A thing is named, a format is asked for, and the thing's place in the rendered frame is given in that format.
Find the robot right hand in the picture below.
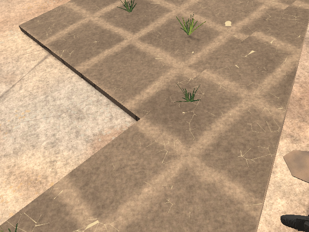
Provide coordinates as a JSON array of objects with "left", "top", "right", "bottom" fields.
[{"left": 280, "top": 215, "right": 309, "bottom": 232}]

